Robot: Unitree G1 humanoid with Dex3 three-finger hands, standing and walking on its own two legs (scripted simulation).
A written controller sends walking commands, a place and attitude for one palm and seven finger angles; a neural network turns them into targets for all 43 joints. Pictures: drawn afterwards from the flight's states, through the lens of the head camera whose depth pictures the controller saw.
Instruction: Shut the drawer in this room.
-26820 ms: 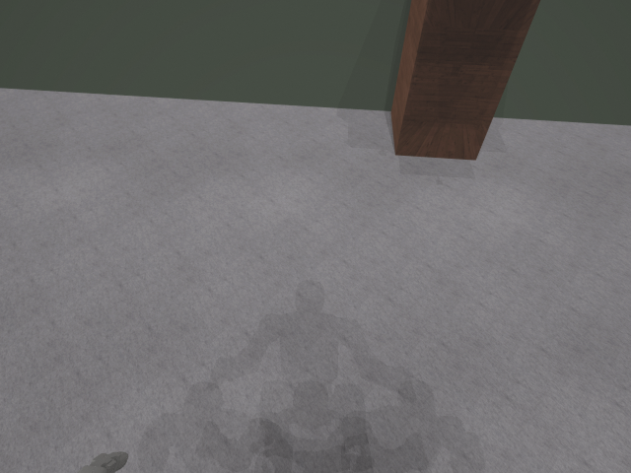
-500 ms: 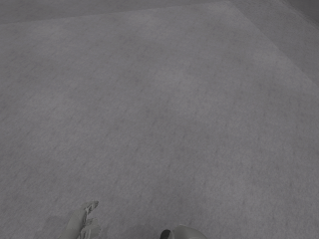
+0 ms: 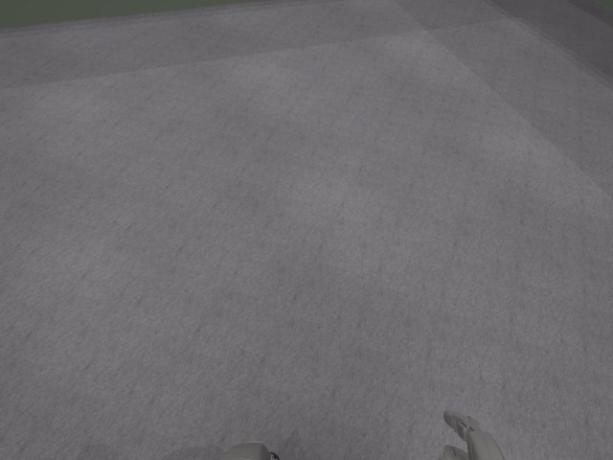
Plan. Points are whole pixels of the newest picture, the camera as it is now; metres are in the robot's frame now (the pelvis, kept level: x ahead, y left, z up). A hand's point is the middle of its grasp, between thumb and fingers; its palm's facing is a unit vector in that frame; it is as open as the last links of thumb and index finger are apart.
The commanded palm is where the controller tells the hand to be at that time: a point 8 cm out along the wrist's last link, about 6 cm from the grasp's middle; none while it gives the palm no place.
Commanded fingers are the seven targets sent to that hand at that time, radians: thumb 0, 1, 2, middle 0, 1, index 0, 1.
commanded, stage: turn to face it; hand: left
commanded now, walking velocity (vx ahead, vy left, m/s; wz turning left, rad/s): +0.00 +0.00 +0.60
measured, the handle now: out of the picture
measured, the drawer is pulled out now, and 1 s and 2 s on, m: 0.25 0.25 0.25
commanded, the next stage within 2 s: none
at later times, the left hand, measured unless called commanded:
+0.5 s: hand (160, 436) +0.15 +0.23 -0.14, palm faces +0.21 -0.95 -0.23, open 7.4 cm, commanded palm none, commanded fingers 0.00 0.90 0.90 -0.20 -0.30 -0.20 -0.30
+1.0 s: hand out of the picture -0.04 +0.13 -0.13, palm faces +0.55 -0.78 -0.30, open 7.4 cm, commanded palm none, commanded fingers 0.00 0.90 0.90 -0.20 -0.30 -0.20 -0.30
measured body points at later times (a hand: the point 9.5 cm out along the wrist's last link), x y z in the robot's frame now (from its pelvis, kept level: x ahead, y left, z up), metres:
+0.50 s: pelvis +0.04 +0.01 +0.02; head +0.08 +0.03 +0.46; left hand +0.14 +0.28 -0.12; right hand +0.08 -0.24 -0.13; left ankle +0.06 +0.09 -0.73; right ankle +0.06 -0.15 -0.67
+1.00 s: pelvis +0.03 -0.07 +0.02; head +0.08 -0.07 +0.46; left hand -0.06 +0.17 -0.11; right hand +0.25 -0.27 -0.14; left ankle -0.10 +0.07 -0.64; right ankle +0.07 -0.15 -0.73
